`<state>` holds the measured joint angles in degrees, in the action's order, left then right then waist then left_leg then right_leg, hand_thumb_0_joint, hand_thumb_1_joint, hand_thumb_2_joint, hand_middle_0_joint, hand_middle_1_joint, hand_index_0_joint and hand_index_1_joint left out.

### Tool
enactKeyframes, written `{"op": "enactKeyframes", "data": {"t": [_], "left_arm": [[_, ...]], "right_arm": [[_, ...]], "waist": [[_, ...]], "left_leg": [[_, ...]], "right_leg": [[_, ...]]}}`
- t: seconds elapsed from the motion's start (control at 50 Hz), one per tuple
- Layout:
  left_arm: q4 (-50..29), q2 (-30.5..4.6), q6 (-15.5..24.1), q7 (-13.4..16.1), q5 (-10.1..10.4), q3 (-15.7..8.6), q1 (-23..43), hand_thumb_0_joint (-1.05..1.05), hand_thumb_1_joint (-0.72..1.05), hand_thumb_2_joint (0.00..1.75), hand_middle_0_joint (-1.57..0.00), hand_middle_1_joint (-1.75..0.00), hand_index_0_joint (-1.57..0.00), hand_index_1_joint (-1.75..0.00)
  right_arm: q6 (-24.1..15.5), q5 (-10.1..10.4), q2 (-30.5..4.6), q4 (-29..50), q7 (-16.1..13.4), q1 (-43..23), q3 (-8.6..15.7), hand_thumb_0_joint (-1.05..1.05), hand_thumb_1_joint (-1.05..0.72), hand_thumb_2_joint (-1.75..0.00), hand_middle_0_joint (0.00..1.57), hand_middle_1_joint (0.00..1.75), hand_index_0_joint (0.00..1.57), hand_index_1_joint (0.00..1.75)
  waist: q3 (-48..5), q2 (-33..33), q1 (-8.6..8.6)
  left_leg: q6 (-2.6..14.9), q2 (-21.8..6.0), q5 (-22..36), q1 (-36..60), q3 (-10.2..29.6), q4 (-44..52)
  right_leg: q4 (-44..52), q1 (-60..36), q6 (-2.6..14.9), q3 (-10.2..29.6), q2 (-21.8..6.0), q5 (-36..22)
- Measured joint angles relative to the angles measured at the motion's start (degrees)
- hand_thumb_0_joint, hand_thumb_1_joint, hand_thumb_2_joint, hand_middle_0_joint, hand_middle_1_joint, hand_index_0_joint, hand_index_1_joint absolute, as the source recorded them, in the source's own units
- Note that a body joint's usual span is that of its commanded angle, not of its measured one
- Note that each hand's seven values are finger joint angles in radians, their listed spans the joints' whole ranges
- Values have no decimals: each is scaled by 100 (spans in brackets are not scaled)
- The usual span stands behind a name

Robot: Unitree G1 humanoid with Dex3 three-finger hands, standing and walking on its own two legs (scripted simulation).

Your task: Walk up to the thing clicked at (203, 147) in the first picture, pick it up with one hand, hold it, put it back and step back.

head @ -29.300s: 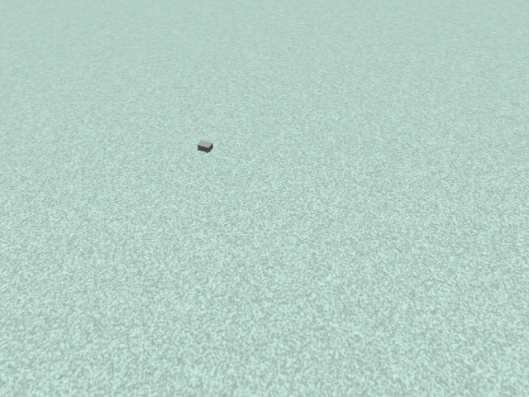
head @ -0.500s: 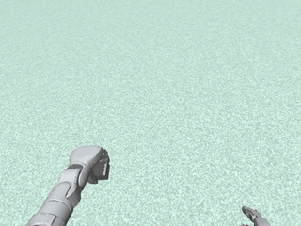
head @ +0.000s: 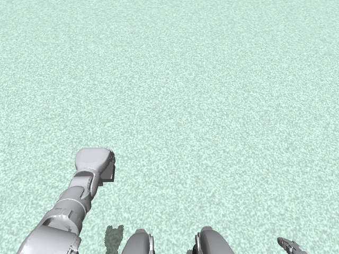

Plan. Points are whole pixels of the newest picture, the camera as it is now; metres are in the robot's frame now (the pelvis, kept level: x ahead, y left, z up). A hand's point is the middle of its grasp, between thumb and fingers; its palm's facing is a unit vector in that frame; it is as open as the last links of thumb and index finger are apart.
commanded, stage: crouch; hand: left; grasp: from above
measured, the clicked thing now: (100, 172) +0.36 +0.22 -0.14
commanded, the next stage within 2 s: lower in 1.44 s
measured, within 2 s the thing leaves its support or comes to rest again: neither
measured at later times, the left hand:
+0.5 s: hand (118, 183) +0.39 +0.21 -0.36, palm faces -0.48 -0.01 -0.88, open 7.6 cm
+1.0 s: hand (123, 184) +0.42 +0.21 -0.47, palm faces -0.46 -0.02 -0.89, open 7.6 cm
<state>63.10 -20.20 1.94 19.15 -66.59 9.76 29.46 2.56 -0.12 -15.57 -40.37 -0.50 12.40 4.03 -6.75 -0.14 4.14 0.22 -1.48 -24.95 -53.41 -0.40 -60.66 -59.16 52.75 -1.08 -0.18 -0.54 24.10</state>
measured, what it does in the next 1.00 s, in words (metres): lowers itself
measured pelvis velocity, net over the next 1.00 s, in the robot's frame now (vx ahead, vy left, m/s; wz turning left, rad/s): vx -0.05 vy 0.00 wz -0.05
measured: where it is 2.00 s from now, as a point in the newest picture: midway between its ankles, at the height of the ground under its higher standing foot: outside the picture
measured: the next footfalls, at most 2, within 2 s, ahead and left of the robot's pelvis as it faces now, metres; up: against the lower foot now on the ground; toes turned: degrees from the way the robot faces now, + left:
none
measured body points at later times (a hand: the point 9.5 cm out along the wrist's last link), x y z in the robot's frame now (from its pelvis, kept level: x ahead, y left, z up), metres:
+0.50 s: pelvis -0.05 +0.00 -0.21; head +0.16 +0.02 +0.19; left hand +0.41 +0.21 -0.31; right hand +0.00 -0.27 -0.34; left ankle +0.03 +0.12 -0.66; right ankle +0.04 -0.13 -0.66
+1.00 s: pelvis -0.05 +0.00 -0.30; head +0.20 +0.03 +0.08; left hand +0.44 +0.21 -0.42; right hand -0.01 -0.28 -0.42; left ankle +0.03 +0.12 -0.66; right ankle +0.04 -0.13 -0.66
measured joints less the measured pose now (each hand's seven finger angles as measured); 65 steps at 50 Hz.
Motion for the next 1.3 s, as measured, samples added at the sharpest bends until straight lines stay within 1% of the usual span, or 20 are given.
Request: {"op": "enactKeyframes", "data": {"t": [0.08, 0.18, 0.26, 0.36, 0.44, 0.5, 0.62, 0.7, 0.76, 0.84, 0.92, 1.04, 1.18, 1.3], "left_arm": [[446, -63, -57, 189, -30, -152, 460, 0, 34, 14, -99, -11, -100, -11], [554, -177, -87, 231, 9, -299, 816, 0, 34, 14, -99, -12, -100, -13], [725, -273, -133, 288, 13, -447, 1147, 0, 33, 16, -99, -14, -100, -15], [977, -449, -141, 198, 84, -588, 1494, 0, 33, 16, -98, -16, -99, -16], [1105, -590, -5, 114, 114, -667, 1661, 0, 33, 16, -98, -15, -99, -15], [1128, -690, 147, 113, 69, -743, 1747, 0, 33, 16, -99, -15, -100, -15], [1193, -882, 353, 266, -198, -912, 1920, 0, 33, 16, -99, -15, -100, -15], [1226, -1019, 412, 371, -309, -1021, 2066, 0, 33, 16, -99, -15, -100, -14], [1358, -1094, 385, 419, -338, -1060, 2178, 0, 32, 17, -99, -15, -100, -15], [1503, -1142, 351, 411, -331, -1095, 2241, 0, 32, 17, -99, -16, -100, -15], [1534, -1202, 424, 386, -352, -1164, 2290, 0, 33, 16, -99, -15, -100, -14], [1697, -1368, 564, 423, -445, -1211, 2484, 0, 33, 15, -99, -14, -100, -13], [2028, -1506, 600, 516, -538, -1287, 2669, 0, 34, 15, -98, -15, -100, -14], [2242, -1625, 635, 558, -550, -1366, 2781, 0, 34, 15, -98, -14, -100, -13]], "right_arm": [[-111, -63, -11, -47, -22, 76, 33, 0, -89, -89, 20, 30, 20, 30], [-212, -136, 36, -129, -66, 151, 24, 0, -89, -89, 20, 30, 20, 30], [-256, -200, 130, -195, -84, 124, -44, 0, -89, -89, 20, 30, 20, 30], [-354, -279, 248, -214, -28, 48, -155, 0, -89, -89, 20, 30, 20, 30], [-453, -333, 286, -229, 46, -19, -236, 0, -89, -89, 20, 30, 21, 30], [-523, -371, 286, -238, 106, -83, -292, 0, -89, -89, 20, 30, 21, 30], [-626, -485, 225, -237, 251, -232, -346, 0, -89, -89, 20, 30, 21, 30], [-662, -573, 172, -220, 368, -325, -334, 0, -89, -89, 20, 30, 21, 30], [-662, -620, 146, -203, 453, -373, -323, 0, -90, -89, 20, 30, 21, 30], [-669, -649, 116, -181, 534, -394, -297, 0, -90, -90, 20, 30, 21, 30], [-683, -674, 97, -194, 605, -387, -300, 0, -90, -90, 20, 30, 20, 30], [-691, -727, 106, -268, 703, -324, -361, 0, -90, -90, 20, 30, 20, 30], [-689, -791, 75, -332, 765, -240, -453, 0, -90, -90, 20, 30, 20, 30], [-731, -833, 48, -354, 782, -215, -565, 0, -90, -90, 20, 30, 20, 30]], "waist": [[-219, -69, 166], [-393, -180, 337], [-389, -232, 441], [-372, -279, 553], [-375, -286, 616], [-366, -249, 653], [-304, -155, 732], [-200, -104, 758], [-152, -77, 783], [-116, -89, 811], [-17, -89, 836], [133, -36, 896], [229, -42, 1000], [326, -41, 1077]], "left_leg": [[16, -16, -315, -1234, 40, -1053], [44, -6, -649, -2619, 81, -2245], [60, 14, -797, -3491, 91, -2992], [62, 29, -903, -4417, 118, -3727], [53, 41, -1005, -5046, 175, -4264], [34, 47, -1090, -5447, 228, -4631], [-17, 68, -1253, -6033, 331, -5226], [-30, 54, -1352, -6281, 395, -5555], [-30, 38, -1408, -6438, 423, -5757], [-18, 28, -1457, -6638, 442, -5989], [-5, 32, -1473, -6806, 441, -6203], [-10, 27, -1456, -7082, 468, -6534], [-12, 24, -1419, -7406, 509, -6893], [-21, 18, -1403, -7575, 547, -7124]], "right_leg": [[-1027, 1215, -18, -13, 12, 326], [-2192, 2575, -34, -21, 2, 634], [-2949, 3442, -33, -10, -15, 795], [-3691, 4356, -28, -14, -25, 919], [-4221, 4963, -26, -52, -32, 1035], [-4578, 5346, -11, -92, -33, 1128], [-5156, 5896, 31, -172, -44, 1308], [-5450, 6127, 39, -221, -22, 1390], [-5628, 6278, 36, -241, -2, 1426], [-5831, 6467, 22, -249, 14, 1456], [-6037, 6629, 5, -239, 16, 1470], [-6359, 6908, 7, -249, 33, 1442], [-6694, 7225, 3, -270, 53, 1388], [-6909, 7396, 8, -294, 70, 1354]]}}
